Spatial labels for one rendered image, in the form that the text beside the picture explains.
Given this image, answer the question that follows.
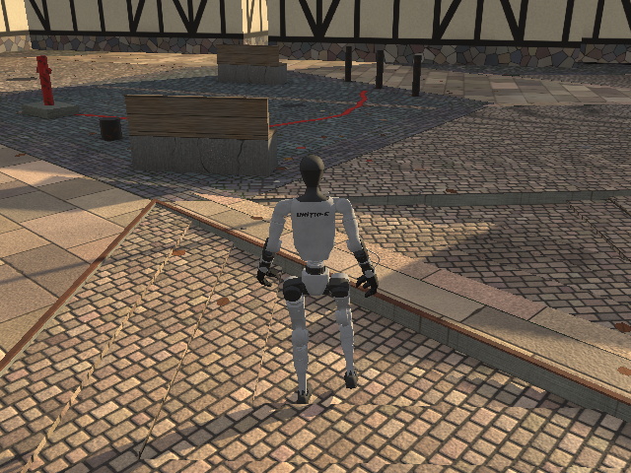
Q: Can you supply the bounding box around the robot left hand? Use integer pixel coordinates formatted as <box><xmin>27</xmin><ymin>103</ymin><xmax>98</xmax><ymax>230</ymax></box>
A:
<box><xmin>256</xmin><ymin>268</ymin><xmax>279</xmax><ymax>287</ymax></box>

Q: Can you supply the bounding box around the robot right hand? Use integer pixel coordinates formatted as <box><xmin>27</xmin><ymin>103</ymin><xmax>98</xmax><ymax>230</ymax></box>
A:
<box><xmin>356</xmin><ymin>274</ymin><xmax>379</xmax><ymax>298</ymax></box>

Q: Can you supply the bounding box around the left robot upper arm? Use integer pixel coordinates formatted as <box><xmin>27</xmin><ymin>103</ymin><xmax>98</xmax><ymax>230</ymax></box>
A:
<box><xmin>265</xmin><ymin>199</ymin><xmax>293</xmax><ymax>253</ymax></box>

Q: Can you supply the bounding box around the left robot forearm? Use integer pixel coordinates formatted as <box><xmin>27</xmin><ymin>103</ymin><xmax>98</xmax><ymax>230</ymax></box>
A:
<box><xmin>258</xmin><ymin>237</ymin><xmax>276</xmax><ymax>273</ymax></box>

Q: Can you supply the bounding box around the robot torso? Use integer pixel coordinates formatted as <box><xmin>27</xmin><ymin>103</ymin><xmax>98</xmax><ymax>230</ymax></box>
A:
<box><xmin>291</xmin><ymin>192</ymin><xmax>336</xmax><ymax>296</ymax></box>

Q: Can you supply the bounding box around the left robot foot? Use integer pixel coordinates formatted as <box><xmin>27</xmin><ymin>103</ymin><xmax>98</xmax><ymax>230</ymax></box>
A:
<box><xmin>297</xmin><ymin>382</ymin><xmax>313</xmax><ymax>404</ymax></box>

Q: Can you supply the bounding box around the right robot upper arm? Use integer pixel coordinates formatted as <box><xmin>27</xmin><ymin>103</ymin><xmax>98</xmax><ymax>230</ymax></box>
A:
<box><xmin>333</xmin><ymin>197</ymin><xmax>363</xmax><ymax>252</ymax></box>

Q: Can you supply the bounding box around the right robot forearm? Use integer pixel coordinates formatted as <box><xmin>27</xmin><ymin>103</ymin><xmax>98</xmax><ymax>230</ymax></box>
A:
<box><xmin>353</xmin><ymin>236</ymin><xmax>376</xmax><ymax>278</ymax></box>

